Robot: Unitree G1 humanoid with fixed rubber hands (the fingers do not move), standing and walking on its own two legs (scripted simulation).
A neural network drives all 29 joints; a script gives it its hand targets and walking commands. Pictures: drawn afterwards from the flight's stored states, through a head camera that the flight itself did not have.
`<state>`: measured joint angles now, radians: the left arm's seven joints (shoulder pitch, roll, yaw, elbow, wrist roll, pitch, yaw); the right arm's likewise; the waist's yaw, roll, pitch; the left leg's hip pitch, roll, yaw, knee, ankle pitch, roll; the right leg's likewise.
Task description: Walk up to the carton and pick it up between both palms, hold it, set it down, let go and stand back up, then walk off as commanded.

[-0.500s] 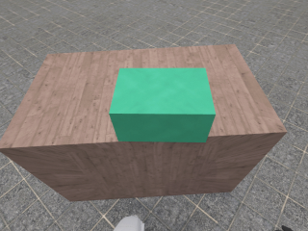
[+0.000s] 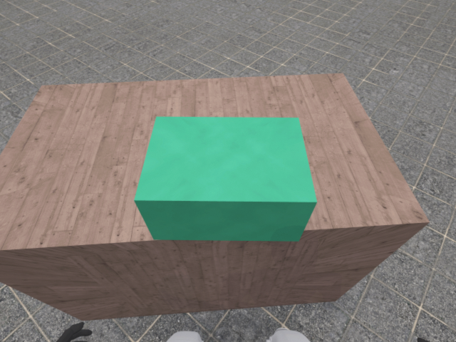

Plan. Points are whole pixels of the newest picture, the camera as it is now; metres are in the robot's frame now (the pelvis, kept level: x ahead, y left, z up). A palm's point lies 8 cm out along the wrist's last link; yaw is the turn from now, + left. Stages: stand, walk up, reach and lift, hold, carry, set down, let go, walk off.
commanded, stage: walk up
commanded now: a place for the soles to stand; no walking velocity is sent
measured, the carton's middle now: (226, 178) +0.42 +0.05 +0.01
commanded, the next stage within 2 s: none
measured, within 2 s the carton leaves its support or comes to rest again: neither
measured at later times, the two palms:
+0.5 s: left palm out of the picture +0.10 +0.32 -0.09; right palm out of the picture +0.06 -0.32 -0.08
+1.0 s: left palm (50, 324) +0.14 +0.34 -0.08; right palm out of the picture +0.12 -0.29 -0.09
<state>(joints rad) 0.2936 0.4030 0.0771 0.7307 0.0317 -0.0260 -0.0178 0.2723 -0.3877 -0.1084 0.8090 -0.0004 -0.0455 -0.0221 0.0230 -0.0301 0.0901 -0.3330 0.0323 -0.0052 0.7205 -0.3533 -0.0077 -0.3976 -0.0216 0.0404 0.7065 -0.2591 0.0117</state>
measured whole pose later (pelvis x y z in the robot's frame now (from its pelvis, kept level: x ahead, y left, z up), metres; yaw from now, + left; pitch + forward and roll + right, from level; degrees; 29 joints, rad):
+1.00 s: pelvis +0.02 +0.03 +0.00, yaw +1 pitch +2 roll +0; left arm 0.18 0.40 0.08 0.73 0.03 -0.02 -0.03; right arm 0.27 -0.39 -0.10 0.81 0.00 -0.07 0.00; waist 0.02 -0.01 0.02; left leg -0.31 0.00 -0.01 0.74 -0.45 0.00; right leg -0.45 -0.05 0.04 0.73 -0.31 0.03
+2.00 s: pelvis +0.03 +0.03 -0.01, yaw +2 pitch -2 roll +0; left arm 0.20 0.40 0.08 0.73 0.03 -0.01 -0.02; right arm 0.28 -0.38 -0.10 0.82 0.00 -0.06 -0.01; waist 0.02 -0.01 0.05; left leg -0.33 0.01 -0.03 0.78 -0.41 0.00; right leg -0.38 -0.03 0.03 0.76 -0.34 0.03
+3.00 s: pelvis +0.05 +0.03 +0.01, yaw +2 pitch -5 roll -1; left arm 0.11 0.30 0.08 0.50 -0.01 0.29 0.03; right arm 0.14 -0.38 -0.15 0.86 -0.01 -0.27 0.05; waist 0.02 0.00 0.09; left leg -0.20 0.02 -0.03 0.67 -0.39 -0.01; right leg -0.24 -0.02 0.03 0.64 -0.32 0.04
